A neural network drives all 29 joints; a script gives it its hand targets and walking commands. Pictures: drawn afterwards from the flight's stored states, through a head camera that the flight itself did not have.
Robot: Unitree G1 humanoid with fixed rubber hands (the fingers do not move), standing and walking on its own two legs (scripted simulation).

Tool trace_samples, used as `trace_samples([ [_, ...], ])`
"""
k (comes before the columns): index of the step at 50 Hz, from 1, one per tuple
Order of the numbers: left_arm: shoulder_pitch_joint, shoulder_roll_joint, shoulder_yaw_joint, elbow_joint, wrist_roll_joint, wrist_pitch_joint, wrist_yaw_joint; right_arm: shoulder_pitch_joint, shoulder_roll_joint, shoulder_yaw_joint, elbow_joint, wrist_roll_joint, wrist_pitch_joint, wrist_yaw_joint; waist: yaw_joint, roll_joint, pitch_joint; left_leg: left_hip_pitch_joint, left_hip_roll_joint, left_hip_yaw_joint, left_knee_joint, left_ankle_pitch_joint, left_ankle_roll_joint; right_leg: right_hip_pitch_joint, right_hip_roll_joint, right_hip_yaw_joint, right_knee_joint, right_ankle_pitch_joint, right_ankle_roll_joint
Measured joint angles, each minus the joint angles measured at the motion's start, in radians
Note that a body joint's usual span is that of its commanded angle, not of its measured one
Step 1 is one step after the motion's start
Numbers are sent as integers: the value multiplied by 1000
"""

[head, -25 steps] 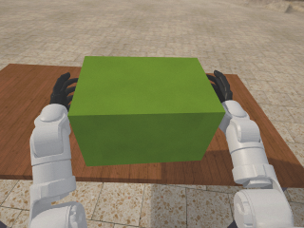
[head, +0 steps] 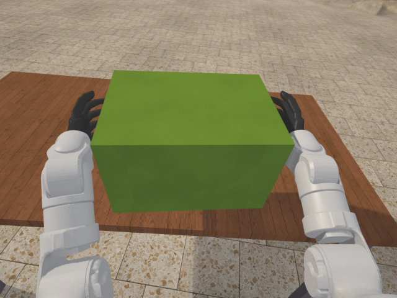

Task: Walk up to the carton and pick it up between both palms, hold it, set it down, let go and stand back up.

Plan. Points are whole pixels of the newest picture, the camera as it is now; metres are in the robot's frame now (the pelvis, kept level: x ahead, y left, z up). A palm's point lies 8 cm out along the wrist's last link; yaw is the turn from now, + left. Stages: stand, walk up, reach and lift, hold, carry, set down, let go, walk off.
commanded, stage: hold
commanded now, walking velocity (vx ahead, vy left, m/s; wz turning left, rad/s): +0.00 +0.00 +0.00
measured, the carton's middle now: (189, 140) +0.39 +0.01 +0.16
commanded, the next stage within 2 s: none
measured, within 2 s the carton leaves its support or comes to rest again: neither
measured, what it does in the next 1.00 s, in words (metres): stands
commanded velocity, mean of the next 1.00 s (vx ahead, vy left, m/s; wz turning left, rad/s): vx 0.00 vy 0.00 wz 0.00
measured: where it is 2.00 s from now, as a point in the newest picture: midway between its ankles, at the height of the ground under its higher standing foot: outside the picture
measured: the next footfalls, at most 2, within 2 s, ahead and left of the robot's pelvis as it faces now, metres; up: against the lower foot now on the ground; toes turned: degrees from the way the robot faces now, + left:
none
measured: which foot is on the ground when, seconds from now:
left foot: down 0.00-1.00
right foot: down 0.00-1.00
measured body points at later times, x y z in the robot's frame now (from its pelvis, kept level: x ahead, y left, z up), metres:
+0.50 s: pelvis +0.00 +0.00 +0.00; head -0.05 +0.02 +0.45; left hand +0.37 +0.21 +0.21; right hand +0.38 -0.19 +0.20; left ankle +0.01 +0.10 -0.75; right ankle +0.03 -0.09 -0.75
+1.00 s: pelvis +0.00 +0.00 +0.00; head -0.04 +0.02 +0.45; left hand +0.37 +0.21 +0.20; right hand +0.38 -0.19 +0.21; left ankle +0.01 +0.10 -0.75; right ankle +0.03 -0.09 -0.75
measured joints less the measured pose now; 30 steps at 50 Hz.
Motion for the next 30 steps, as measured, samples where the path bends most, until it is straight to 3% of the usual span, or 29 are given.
trace_samples([
  [11, 60, -8, 6, -90, -3, 18, -2, 23, -4, 34, -51, 33, 11, -14, -21, 13, -14, 27, 3, -2, -9, -6, -2, 29, 4, -1, -13, -4, 0],
  [30, 11, 5, 14, -19, -15, 3, -4, 7, 14, 3, -29, -10, 11, -9, -6, 24, -20, 9, -9, 0, -15, 8, 8, 4, -8, 1, -2, 2, 6],
])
